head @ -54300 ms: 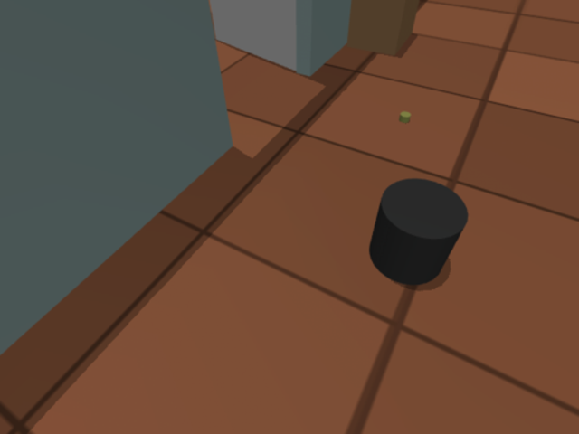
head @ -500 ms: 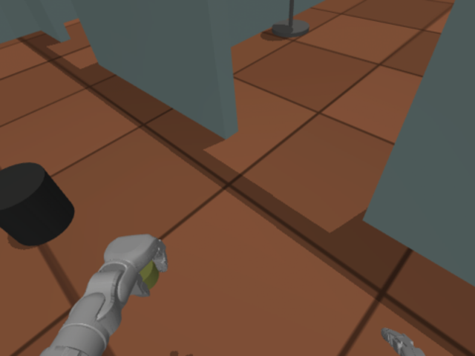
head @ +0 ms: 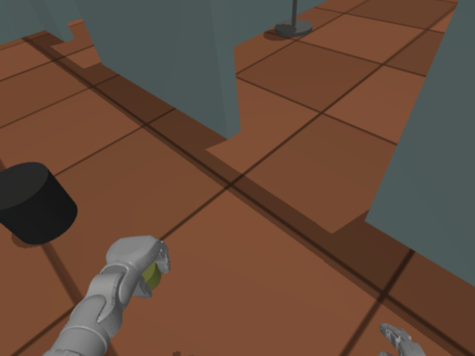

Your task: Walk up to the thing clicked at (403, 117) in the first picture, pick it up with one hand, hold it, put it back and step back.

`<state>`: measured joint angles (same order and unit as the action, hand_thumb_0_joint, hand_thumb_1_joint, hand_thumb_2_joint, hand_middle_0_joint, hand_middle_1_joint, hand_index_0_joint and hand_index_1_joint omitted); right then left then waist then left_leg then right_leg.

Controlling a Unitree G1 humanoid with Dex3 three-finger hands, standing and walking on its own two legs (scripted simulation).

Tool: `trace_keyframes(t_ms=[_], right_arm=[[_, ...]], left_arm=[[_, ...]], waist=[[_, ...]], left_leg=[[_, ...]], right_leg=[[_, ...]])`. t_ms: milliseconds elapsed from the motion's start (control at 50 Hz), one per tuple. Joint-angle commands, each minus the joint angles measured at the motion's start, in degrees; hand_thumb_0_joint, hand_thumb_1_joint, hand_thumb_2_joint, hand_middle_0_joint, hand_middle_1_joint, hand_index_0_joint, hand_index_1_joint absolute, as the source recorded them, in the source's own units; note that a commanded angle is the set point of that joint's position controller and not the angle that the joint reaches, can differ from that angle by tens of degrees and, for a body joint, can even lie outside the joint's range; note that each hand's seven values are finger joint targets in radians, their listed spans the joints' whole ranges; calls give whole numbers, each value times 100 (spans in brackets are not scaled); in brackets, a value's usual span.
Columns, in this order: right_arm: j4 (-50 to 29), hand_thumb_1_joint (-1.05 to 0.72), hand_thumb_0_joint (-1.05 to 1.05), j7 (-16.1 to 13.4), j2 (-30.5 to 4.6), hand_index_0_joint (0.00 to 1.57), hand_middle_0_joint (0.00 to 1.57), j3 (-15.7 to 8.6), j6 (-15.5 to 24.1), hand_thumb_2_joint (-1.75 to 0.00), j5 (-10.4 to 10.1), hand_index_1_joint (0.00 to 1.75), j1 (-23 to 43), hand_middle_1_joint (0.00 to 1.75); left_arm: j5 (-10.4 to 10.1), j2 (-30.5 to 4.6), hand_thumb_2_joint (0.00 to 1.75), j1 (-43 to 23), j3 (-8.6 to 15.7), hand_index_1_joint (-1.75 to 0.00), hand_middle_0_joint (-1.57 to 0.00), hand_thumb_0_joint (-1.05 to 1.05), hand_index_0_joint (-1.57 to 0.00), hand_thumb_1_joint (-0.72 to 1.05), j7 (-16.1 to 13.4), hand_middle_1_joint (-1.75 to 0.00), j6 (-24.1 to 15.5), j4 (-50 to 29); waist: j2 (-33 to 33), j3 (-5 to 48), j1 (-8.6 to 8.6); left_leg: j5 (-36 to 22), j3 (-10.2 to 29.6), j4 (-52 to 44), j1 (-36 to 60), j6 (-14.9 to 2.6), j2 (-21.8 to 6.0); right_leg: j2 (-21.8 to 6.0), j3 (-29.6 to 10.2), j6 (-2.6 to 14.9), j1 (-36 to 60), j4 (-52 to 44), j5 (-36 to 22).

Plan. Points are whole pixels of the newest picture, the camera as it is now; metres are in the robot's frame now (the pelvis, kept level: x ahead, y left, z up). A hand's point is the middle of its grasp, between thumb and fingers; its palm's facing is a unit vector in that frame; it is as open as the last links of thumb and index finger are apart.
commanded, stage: hold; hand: left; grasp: from above
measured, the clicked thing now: (142, 274) +0.31 +0.23 -0.07
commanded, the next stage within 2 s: crouch in 0.16 s
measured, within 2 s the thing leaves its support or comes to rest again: neither
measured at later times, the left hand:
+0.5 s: hand (144, 279) +0.29 +0.22 -0.06, palm faces -0.46 -0.05 -0.89, open 6.8 cm
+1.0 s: hand (178, 289) +0.36 +0.21 -0.28, palm faces -0.42 +0.03 -0.91, open 6.6 cm
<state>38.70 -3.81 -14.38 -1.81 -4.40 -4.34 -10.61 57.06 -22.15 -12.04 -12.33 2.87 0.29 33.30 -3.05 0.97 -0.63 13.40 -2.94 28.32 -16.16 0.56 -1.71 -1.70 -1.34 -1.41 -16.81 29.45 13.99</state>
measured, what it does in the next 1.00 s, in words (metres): lowers itself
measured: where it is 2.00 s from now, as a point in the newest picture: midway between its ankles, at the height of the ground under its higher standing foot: outside the picture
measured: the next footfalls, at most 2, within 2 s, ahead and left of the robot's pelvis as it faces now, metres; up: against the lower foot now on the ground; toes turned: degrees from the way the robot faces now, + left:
none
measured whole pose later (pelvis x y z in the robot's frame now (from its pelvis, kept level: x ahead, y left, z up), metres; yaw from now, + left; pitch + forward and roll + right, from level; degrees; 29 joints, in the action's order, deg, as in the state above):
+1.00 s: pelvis -0.05 +0.01 -0.17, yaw +0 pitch +29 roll -2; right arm 42.9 -1.3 -14.7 -4.7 -0.7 1.9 -14.9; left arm 66.2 -22.0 -40.0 -6.5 -20.7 -0.9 70.2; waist -2.4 11.0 8.0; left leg 31.8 0.7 84.7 -81.5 -0.1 -2.7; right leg -1.0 -0.3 -2.0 -79.8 82.7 31.5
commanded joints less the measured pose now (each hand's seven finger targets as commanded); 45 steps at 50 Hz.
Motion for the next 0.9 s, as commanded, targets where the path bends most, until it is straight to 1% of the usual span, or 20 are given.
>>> trace_keyframes(t_ms=[0, 20, 60, 180, 220, 240, 260, 320, 340, 420, 500, 580, 640, 660, 680, 700, 720, 760, 840, 880], right_arm=[[-772, -91, 0, -15, -697, 20, 20, -225, 228, -90, 17, 30, 482, 30], [-788, -91, 0, -12, -700, 20, 20, -225, 220, -90, 13, 30, 463, 30], [-806, -91, 0, -9, -712, 20, 20, -234, 223, -90, 18, 30, 495, 30], [-841, -91, 0, -20, -700, 20, 20, -246, 204, -90, 1, 30, 503, 30], [-817, -91, 0, -19, -697, 20, 20, -239, 191, -90, 6, 30, 466, 30], [-811, -91, 0, -21, -699, 20, 20, -243, 193, -91, 14, 30, 449, 30], [-791, -88, 0, -23, -713, 20, 20, -249, 193, -89, 16, 30, 435, 30], [-810, -90, 0, -14, -703, 20, 20, -241, 197, -90, 9, 30, 412, 30], [-782, -90, 0, -11, -691, 20, 20, -245, 188, -90, 8, 30, 404, 30], [-731, -90, 0, 17, -706, 20, 20, -279, 166, -90, 55, 30, 285, 30], [-544, -90, 0, 87, -730, 20, 20, -324, 137, -90, 169, 30, 122, 30], [-336, -90, 0, 187, -804, 20, 20, -446, 167, -90, 276, 30, -245, 30], [-282, -90, 0, 235, -830, 20, 20, -494, 204, -90, 350, 30, -440, 30], [-283, -90, 0, 243, -835, 20, 20, -518, 230, -90, 363, 30, -496, 30], [-239, -90, 0, 246, -870, 20, 20, -515, 264, -90, 385, 30, -552, 30], [-227, -90, 0, 256, -887, 20, 20, -531, 298, -90, 409, 30, -584, 30], [-211, -90, 0, 250, -903, 20, 20, -552, 328, -90, 435, 30, -626, 30], [-197, -90, 0, 235, -895, 20, 20, -532, 375, -90, 483, 30, -675, 30], [-122, -90, 0, 215, -961, 20, 20, -568, 474, -90, 580, 30, -791, 30], [-90, -90, 0, 218, -969, 20, 20, -574, 508, -90, 619, 30, -846, 30]], left_arm=[[-6, -1199, 37, -1852, 708, -56, -90, 0, -102, 68, -293, -68, 54, -1017], [8, -1121, 39, -1706, 639, -56, -91, 0, -102, 66, -279, -67, 72, -904], [-24, -1095, 37, -1854, 562, -56, -90, 0, -102, 68, -254, -68, 57, -1106], [1, -1153, 37, -1701, 639, -54, -91, 0, -102, 67, -248, -65, 42, -1082], [-7, -1204, 37, -1977, 649, -55, -91, 0, -102, 66, -289, -66, 32, -1156], [15, -1260, 33, -1994, 712, -56, -87, 0, -103, 72, -296, -73, 19, -1158], [-10, -1295, 33, -2008, 742, -51, -79, 0, -95, 64, -319, -66, 10, -1102], [-2, -988, 42, -1779, 531, -54, -95, 0, -105, 69, -367, -64, -26, -867], [46, -981, 41, -1583, 563, -54, -97, 0, -107, 71, -401, -63, -21, -596], [150, -869, 43, -1729, 511, -55, -97, 0, -107, 71, -687, -64, -180, -341], [390, -836, 44, -2109, 546, -54, -99, 0, -108, 73, -1252, -63, -273, 404], [618, -751, 46, -2938, 471, -56, -101, 0, -110, 77, -1762, -65, -287, 828], [831, -620, 49, -3261, 428, -58, -105, 0, -113, 80, -2106, -67, -250, 1546], [818, -510, 48, -3577, 382, -56, -106, 0, -115, 82, -2193, -65, -259, 1640], [890, -651, 48, -3706, 447, -56, -107, 0, -115, 81, -2267, -64, -244, 1909], [890, -623, 47, -3701, 474, -56, -106, 0, -116, 84, -2344, -66, -222, 2158], [919, -815, 45, -3949, 571, -56, -105, 0, -116, 85, -2428, -67, -228, 2072], [937, -721, 48, -4025, 565, -57, -106, 0, -116, 83, -2528, -67, -173, 2597], [961, -1017, 47, -4383, 753, -54, -106, 0, -115, 82, -2626, -64, -133, 2786], [901, -880, 47, -4554, 731, -53, -108, 0, -116, 83, -2642, -61, -83, 2807]], waist=[[277, 1332, -20], [287, 1288, 1], [167, 1323, -12], [232, 1345, -41], [237, 1372, 12], [190, 1395, 3], [225, 1411, -3], [376, 1139, 59], [406, 1065, 36], [449, 1059, 163], [467, 1112, 245], [234, 1846, 425], [269, 2025, 514], [235, 2183, 597], [187, 2367, 593], [191, 2450, 594], [33, 2665, 548], [83, 2647, 646], [-211, 3484, 697], [-303, 3701, 772]], left_leg=[[-992, 23, -327, 746, -134, 224], [-964, 9, -330, 733, -139, 229], [-962, 22, -369, 775, -111, 200], [-1119, 15, -337, 782, -128, 223], [-1124, 16, -340, 819, -131, 215], [-1111, -6, -317, 826, -142, 228], [-1116, 16, -338, 834, -131, 211], [-907, 27, -357, 686, -130, 196], [-880, 27, -356, 637, -131, 218], [-863, 43, -151, 459, -118, 222], [-696, 66, 422, -137, -76, 231], [-700, 68, 1421, -778, -39, 220], [-332, 92, 2122, -1638, -40, 206], [-218, 98, 2334, -1862, -40, 190], [-211, 127, 2573, -2084, -60, 170], [-195, 165, 2792, -2314, -62, 151], [-89, 170, 2981, -2485, -51, 152], [304, 211, 3290, -3163, -66, 164], [399, 316, 4132, -3820, -88, 121], [558, 353, 4421, -4133, -89, 100]], right_leg=[[296, 121, 156, 273, -474, -846], [290, 115, 161, 252, -479, -832], [316, 131, 186, 250, -469, -786], [301, 128, 173, 317, -468, -956], [299, 121, 166, 323, -483, -983], [284, 107, 159, 307, -493, -989], [306, 120, 172, 315, -483, -963], [319, 140, 181, 141, -492, -758], [297, 149, 188, 156, -502, -718], [290, 144, 188, -142, -323, -728], [281, 186, 198, -712, 179, -573], [290, 146, 219, -1566, 1098, -641], [278, 160, 244, -2285, 1707, -348], [286, 154, 253, -2548, 1925, -265], [289, 178, 253, -2751, 2160, -217], [304, 206, 261, -3044, 2404, -173], [291, 225, 276, -3213, 2598, -86], [291, 252, 288, -3596, 2948, 216], [304, 325, 334, -4471, 3862, 357], [293, 340, 345, -4837, 4161, 470]])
